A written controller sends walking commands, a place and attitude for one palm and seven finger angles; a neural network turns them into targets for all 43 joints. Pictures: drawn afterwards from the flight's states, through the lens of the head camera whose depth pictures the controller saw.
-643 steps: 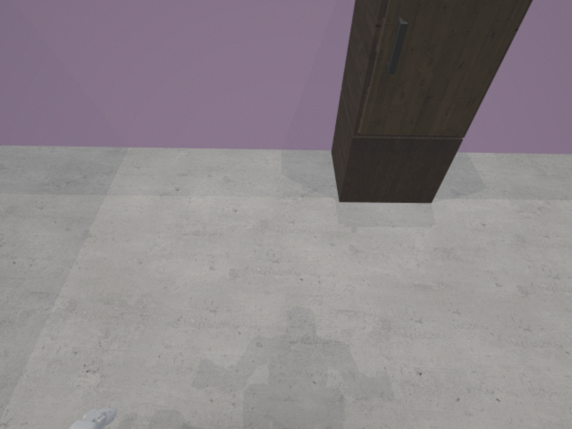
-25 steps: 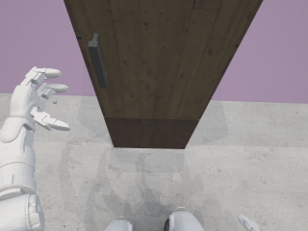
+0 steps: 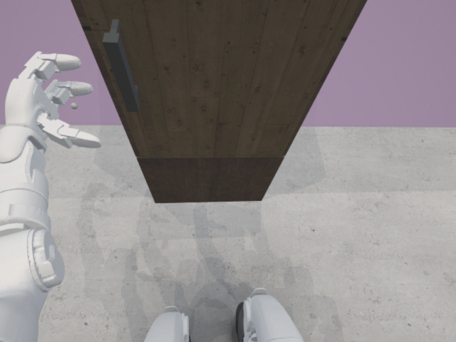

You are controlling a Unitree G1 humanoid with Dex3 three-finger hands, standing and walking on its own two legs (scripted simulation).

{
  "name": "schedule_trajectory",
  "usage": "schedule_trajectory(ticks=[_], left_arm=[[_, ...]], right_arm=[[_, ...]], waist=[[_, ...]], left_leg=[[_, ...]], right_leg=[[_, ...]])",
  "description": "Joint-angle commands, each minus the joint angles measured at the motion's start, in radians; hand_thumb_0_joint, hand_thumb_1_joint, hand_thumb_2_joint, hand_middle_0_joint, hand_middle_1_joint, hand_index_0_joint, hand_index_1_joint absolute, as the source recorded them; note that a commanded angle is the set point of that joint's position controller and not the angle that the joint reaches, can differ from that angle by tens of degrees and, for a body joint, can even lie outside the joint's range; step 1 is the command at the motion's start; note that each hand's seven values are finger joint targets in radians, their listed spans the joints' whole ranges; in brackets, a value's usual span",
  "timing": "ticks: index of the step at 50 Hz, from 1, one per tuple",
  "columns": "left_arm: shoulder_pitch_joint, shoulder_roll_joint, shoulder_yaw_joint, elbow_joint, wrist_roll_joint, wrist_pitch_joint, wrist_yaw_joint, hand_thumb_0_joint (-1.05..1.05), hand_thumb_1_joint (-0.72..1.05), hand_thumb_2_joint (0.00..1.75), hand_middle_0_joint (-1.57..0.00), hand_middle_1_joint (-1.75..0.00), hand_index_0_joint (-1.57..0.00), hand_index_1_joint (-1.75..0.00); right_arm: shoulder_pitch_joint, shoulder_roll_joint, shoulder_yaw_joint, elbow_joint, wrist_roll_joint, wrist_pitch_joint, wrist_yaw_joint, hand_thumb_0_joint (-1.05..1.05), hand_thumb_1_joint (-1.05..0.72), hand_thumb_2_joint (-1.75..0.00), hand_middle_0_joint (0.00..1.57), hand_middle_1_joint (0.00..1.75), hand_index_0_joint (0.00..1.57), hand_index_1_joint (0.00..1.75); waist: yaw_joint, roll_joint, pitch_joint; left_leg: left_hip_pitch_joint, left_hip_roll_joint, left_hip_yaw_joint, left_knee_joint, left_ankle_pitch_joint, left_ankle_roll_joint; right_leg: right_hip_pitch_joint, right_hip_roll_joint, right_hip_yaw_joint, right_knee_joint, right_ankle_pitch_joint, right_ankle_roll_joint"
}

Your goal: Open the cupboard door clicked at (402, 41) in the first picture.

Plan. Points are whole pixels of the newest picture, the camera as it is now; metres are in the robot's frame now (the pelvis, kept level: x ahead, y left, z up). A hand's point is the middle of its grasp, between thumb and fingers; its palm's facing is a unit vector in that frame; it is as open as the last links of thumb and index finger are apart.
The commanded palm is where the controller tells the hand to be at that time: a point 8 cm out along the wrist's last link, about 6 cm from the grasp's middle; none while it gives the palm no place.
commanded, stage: move the hooked fingers beside the handle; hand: left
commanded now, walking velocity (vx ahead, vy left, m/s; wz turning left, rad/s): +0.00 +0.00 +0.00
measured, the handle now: (125, 69) +0.57 +0.16 +0.08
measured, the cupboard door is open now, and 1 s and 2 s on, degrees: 0 0 0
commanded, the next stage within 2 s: slide the fingers in behind the handle in 0.98 s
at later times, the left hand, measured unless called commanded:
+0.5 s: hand (78, 94) +0.52 +0.23 +0.07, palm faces -0.01 -1.00 -0.01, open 14.0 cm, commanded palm +0.49 +0.27 +0.08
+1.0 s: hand (86, 95) +0.51 +0.22 +0.08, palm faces -0.02 -1.00 -0.02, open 14.0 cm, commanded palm +0.49 +0.26 +0.07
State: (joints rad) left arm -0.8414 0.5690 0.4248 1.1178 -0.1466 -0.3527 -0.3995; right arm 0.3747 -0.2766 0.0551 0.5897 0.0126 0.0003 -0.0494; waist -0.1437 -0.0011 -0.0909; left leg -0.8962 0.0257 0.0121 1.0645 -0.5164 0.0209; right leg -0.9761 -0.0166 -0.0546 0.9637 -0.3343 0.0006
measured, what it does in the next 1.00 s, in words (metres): stands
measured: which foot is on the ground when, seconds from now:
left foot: down 0.00-1.00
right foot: down 0.00-1.00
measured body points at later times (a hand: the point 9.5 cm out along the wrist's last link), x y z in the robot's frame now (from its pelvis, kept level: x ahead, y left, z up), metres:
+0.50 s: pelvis +0.02 +0.01 +0.00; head +0.16 +0.03 +0.43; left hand +0.51 +0.28 +0.08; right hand +0.01 -0.25 -0.10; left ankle -0.01 +0.10 -0.67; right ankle +0.07 -0.13 -0.67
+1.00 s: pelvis +0.01 +0.01 +0.00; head +0.15 +0.03 +0.43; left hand +0.51 +0.27 +0.08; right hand +0.04 -0.26 -0.11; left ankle -0.01 +0.10 -0.67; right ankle +0.07 -0.13 -0.67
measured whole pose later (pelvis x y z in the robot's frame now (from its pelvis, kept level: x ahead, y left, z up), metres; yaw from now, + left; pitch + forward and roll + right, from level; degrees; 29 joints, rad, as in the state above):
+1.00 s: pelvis +0.01 +0.01 +0.00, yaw +0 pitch +22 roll -3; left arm -0.89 0.55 0.40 1.14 -0.11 -0.37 -0.33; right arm 0.37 -0.26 0.06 0.57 0.00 0.07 -0.02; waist -0.15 0.01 -0.10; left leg -0.92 0.03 0.00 1.08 -0.54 0.02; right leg -0.99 -0.01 -0.06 0.96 -0.35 0.01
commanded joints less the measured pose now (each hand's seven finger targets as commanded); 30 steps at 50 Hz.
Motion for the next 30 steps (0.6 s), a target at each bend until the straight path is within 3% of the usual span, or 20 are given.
schedule_trajectory(ticks=[1,3,5,9,12,14,16,18,21,22,25,27,30], left_arm=[[-0.458,0.255,0.023,-0.195,-0.01,-0.077,0.004,0.0,-0.5,0.3,-0.3,-1.2,-0.3,-1.2],[-0.498,0.229,-0.002,-0.168,-0.007,-0.076,0.009,0.0,-0.5,0.3,-0.3,-1.2,-0.3,-1.2],[-0.539,0.225,-0.012,-0.119,0.003,-0.059,0.023,0.0,-0.5,0.3,-0.3,-1.2,-0.3,-1.2],[-0.579,0.329,0.051,-0.105,0.033,-0.053,0.05,0.0,-0.5,0.3,-0.3,-1.2,-0.3,-1.2],[-0.496,0.373,0.095,-0.138,0.043,-0.072,0.058,0.0,-0.5,0.3,-0.3,-1.2,-0.3,-1.2],[-0.444,0.357,0.093,-0.158,0.043,-0.078,0.053,0.0,-0.5,0.3,-0.3,-1.2,-0.3,-1.2],[-0.418,0.351,0.088,-0.16,0.035,-0.07,0.044,0.0,-0.5,0.3,-0.3,-1.2,-0.3,-1.2],[-0.429,0.321,0.073,-0.174,0.021,-0.065,0.032,0.0,-0.5,0.3,-0.3,-1.2,-0.3,-1.2],[-0.441,0.329,0.084,-0.195,0.006,-0.061,0.023,0.0,-0.5,0.3,-0.3,-1.2,-0.3,-1.2],[-0.439,0.332,0.092,-0.24,-0.002,-0.076,0.022,0.0,-0.5,0.3,-0.3,-1.2,-0.3,-1.2],[-0.424,0.248,0.038,-0.287,-0.006,-0.094,0.023,0.0,-0.5,0.3,-0.3,-1.2,-0.3,-1.2],[-0.435,0.164,-0.024,-0.266,-0.017,-0.091,0.022,0.0,-0.5,0.3,-0.3,-1.2,-0.3,-1.2],[-0.424,0.157,-0.024,-0.199,-0.011,-0.062,0.032,0.0,-0.5,0.3,-0.3,-1.2,-0.3,-1.2]], right_arm=[[0.15,-0.184,-0.071,-0.053,-0.009,-0.019,-0.009,0.0,-0.9,-0.9,0.2,0.3,0.2,0.3],[0.162,-0.188,-0.071,-0.04,-0.013,-0.015,-0.006,0.0,-0.9,-0.9,0.2,0.3,0.2,0.3],[0.174,-0.192,-0.068,-0.03,-0.015,-0.009,-0.006,0.0,-0.9,-0.9,0.2,0.3,0.2,0.3],[0.197,-0.197,-0.063,-0.04,-0.022,0.002,-0.005,0.0,-0.9,-0.9,0.2,0.3,0.2,0.3],[0.211,-0.195,-0.062,-0.065,-0.03,0.013,0.004,0.0,-0.9,-0.9,0.2,0.3,0.2,0.3],[0.207,-0.19,-0.065,-0.076,-0.03,0.024,0.014,0.0,-0.9,-0.9,0.2,0.3,0.2,0.3],[0.207,-0.192,-0.066,-0.085,-0.025,0.037,0.015,0.0,-0.9,-0.9,0.2,0.3,0.2,0.3],[0.207,-0.191,-0.069,-0.085,-0.022,0.044,0.016,0.0,-0.9,-0.9,0.2,0.3,0.2,0.3],[0.212,-0.195,-0.073,-0.079,-0.021,0.052,0.011,0.0,-0.9,-0.9,0.2,0.3,0.2,0.3],[0.211,-0.193,-0.076,-0.085,-0.021,0.051,0.011,0.0,-0.9,-0.9,0.2,0.3,0.2,0.3],[0.209,-0.182,-0.083,-0.071,-0.024,0.051,0.018,0.0,-0.9,-0.9,0.2,0.3,0.2,0.3],[0.204,-0.175,-0.081,-0.057,-0.022,0.051,0.02,0.0,-0.9,-0.9,0.2,0.3,0.2,0.3],[0.209,-0.181,-0.087,-0.038,-0.021,0.059,0.019,0.0,-0.9,-0.9,0.2,0.3,0.2,0.3]], waist=[[-0.006,0.137,-0.489],[-0.027,0.15,-0.47],[-0.049,0.118,-0.415],[-0.04,0.133,-0.486],[-0.003,0.175,-0.547],[0.011,0.188,-0.575],[0.004,0.142,-0.542],[-0.006,0.149,-0.526],[-0.013,0.119,-0.509],[0.001,0.156,-0.542],[-0.002,0.212,-0.575],[-0.028,0.207,-0.498],[-0.034,0.153,-0.447]], left_leg=[[0.187,-0.012,-0.046,-0.146,0.345,-0.008],[0.209,-0.006,-0.059,-0.143,0.352,-0.013],[0.171,-0.005,-0.064,-0.143,0.311,-0.008],[0.142,-0.011,-0.058,-0.128,0.332,-0.004],[0.18,-0.012,-0.052,-0.127,0.421,-0.01],[0.205,-0.007,-0.044,-0.122,0.468,-0.014],[0.175,-0.005,-0.036,-0.128,0.45,-0.008],[0.187,-0.002,-0.035,-0.133,0.447,-0.007],[0.18,-0.001,-0.038,-0.141,0.433,-0.004],[0.223,-0.001,-0.042,-0.138,0.481,-0.008],[0.331,0.009,-0.057,-0.128,0.592,-0.028],[0.346,0.013,-0.065,-0.128,0.609,-0.03],[0.32,0.015,-0.073,-0.139,0.572,-0.032]], right_leg=[[0.321,0.038,0.033,-0.067,0.193,-0.025],[0.264,0.041,0.023,-0.066,0.17,-0.026],[0.239,0.042,0.02,-0.072,0.139,-0.023],[0.282,0.041,0.027,-0.058,0.172,-0.023],[0.328,0.045,0.025,-0.044,0.242,-0.032],[0.342,0.047,0.027,-0.044,0.28,-0.03],[0.369,0.049,0.029,-0.054,0.293,-0.025],[0.357,0.053,0.026,-0.062,0.295,-0.024],[0.369,0.056,0.026,-0.071,0.293,-0.022],[0.368,0.057,0.025,-0.064,0.311,-0.029],[0.305,0.06,0.013,-0.063,0.315,-0.027],[0.249,0.064,0.002,-0.073,0.292,-0.028],[0.235,0.06,-0.006,-0.078,0.268,-0.025]])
